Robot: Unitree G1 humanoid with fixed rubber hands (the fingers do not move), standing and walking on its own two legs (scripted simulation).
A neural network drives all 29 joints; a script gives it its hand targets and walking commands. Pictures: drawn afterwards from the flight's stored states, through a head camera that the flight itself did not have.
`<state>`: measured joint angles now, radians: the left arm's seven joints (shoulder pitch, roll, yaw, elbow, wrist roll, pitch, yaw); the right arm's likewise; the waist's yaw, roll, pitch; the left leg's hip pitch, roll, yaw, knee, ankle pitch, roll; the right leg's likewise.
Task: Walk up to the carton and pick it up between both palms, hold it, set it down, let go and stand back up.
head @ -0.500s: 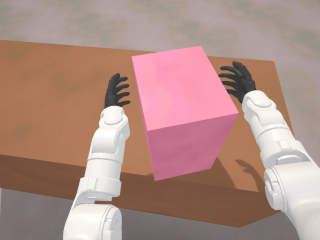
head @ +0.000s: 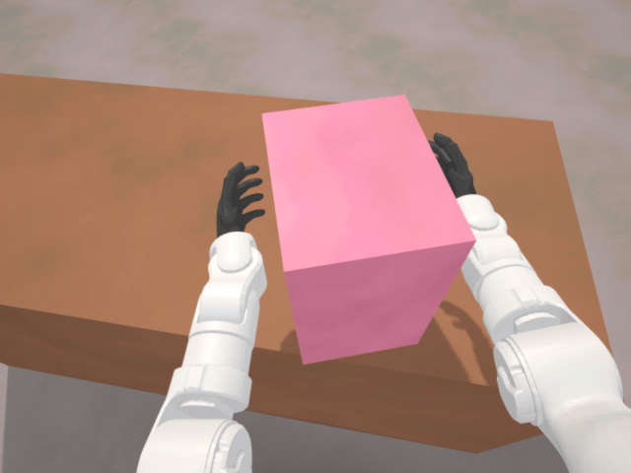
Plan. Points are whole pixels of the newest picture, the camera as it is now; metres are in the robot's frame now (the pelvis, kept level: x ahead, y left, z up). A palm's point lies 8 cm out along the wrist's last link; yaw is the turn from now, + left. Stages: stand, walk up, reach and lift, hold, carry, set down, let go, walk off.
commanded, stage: reach and lift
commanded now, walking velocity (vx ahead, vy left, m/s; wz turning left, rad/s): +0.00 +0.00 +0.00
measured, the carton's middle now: (349, 242) +0.40 +0.03 +0.02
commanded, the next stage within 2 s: none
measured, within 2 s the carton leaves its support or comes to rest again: neither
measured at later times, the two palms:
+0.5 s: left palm (241, 228) +0.36 +0.16 +0.09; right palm (454, 198) +0.44 -0.10 +0.08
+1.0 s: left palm (239, 227) +0.36 +0.16 +0.09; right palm (454, 199) +0.44 -0.10 +0.08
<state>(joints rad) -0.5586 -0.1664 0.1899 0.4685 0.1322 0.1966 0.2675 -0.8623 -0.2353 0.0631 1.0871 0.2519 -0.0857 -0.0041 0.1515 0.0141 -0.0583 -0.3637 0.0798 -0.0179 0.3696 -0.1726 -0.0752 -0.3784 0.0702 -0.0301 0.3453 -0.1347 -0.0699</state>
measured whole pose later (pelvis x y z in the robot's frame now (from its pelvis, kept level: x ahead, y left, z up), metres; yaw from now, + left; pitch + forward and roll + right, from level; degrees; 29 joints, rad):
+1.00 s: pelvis +0.00 -0.02 +0.00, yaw +3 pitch +6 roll +1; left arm -0.59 -0.27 0.39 0.47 0.42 0.15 0.15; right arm -0.85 -0.08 -0.30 1.14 -0.14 -0.20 0.01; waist 0.10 -0.04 -0.02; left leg -0.25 0.09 0.05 0.25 -0.11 -0.07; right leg -0.27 0.06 -0.07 0.29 -0.12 -0.09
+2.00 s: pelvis +0.00 -0.01 +0.01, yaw +3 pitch +5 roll +0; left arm -0.59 -0.22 0.34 0.48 0.35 0.17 0.16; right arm -0.80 -0.08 -0.17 1.07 -0.03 -0.17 -0.07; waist 0.08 -0.01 0.00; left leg -0.25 0.09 0.05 0.27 -0.11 -0.06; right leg -0.25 0.06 -0.08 0.27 -0.11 -0.08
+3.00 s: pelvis -0.01 +0.02 +0.01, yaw +6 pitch -6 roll -1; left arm -0.73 -0.11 0.30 0.30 0.34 0.62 0.06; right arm -0.84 -0.03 -0.14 0.84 0.10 0.18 -0.17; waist -0.04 -0.06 0.02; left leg -0.06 0.03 0.01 0.32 -0.15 -0.02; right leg -0.02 0.01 -0.10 0.27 -0.14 -0.03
